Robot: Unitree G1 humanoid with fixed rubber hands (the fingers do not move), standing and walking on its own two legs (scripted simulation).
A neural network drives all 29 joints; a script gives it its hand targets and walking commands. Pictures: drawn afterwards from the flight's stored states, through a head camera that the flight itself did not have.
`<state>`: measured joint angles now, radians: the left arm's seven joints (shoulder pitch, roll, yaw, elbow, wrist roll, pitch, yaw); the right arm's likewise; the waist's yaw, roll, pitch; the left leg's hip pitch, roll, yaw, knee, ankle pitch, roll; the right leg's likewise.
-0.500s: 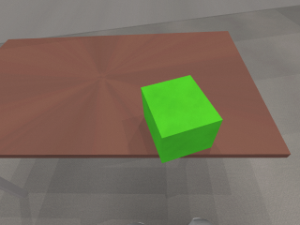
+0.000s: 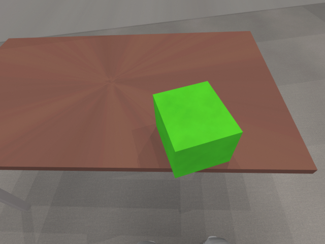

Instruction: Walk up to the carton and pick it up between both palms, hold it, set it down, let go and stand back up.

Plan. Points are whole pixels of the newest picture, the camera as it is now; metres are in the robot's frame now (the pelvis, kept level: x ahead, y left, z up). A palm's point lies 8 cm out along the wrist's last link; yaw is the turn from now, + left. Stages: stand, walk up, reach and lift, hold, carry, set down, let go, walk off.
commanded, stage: walk up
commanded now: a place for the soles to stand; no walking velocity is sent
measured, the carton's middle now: (191, 128) +0.43 -0.05 +0.00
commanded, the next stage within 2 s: reach and lift in 0.76 s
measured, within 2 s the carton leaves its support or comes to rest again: neither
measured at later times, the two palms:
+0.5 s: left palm out of the picture +0.05 +0.31 -0.11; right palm out of the picture +0.08 -0.29 -0.12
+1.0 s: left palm out of the picture +0.13 +0.28 -0.10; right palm out of the picture +0.11 -0.29 -0.12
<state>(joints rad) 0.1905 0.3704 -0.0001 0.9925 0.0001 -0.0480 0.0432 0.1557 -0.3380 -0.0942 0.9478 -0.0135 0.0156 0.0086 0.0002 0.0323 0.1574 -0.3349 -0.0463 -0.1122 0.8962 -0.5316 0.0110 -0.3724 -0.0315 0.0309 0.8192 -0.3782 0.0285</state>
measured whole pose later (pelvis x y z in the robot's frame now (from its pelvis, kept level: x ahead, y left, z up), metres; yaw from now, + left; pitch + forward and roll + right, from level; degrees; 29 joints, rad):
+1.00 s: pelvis -0.01 +0.00 -0.01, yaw +1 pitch -5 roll -1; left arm 0.04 0.30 0.00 0.65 0.00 0.42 0.04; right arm 0.04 -0.34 -0.18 1.04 -0.11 -0.14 0.07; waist 0.00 0.04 0.19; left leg -0.33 -0.03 -0.10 0.90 -0.48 -0.01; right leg -0.38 -0.03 0.04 0.86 -0.39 0.04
